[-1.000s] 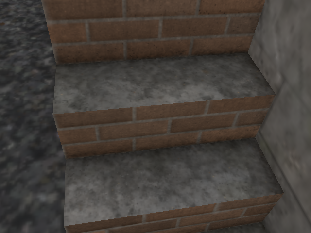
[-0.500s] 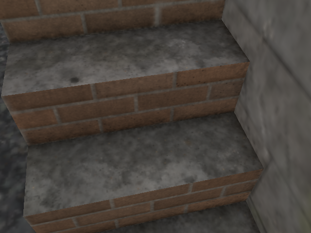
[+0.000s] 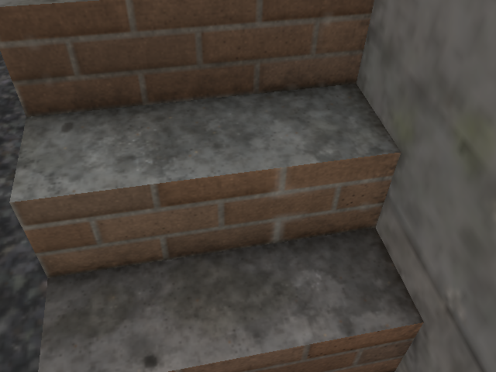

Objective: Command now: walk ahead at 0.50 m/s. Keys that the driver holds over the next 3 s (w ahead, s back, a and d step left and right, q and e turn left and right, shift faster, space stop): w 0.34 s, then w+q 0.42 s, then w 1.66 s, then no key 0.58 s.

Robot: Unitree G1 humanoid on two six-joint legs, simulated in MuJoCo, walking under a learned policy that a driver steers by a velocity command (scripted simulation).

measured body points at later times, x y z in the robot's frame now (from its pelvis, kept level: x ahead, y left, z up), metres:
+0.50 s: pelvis +0.26 +0.01 +0.24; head +0.25 +0.02 +0.69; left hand +0.30 +0.21 +0.08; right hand +0.43 -0.20 +0.14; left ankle +0.28 +0.15 -0.23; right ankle +0.26 -0.12 -0.48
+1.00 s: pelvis +0.37 +0.02 +0.33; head +0.50 +0.02 +0.76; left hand +0.75 +0.19 +0.32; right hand +0.26 -0.25 +0.22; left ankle +0.21 +0.18 -0.38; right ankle +0.48 -0.06 -0.27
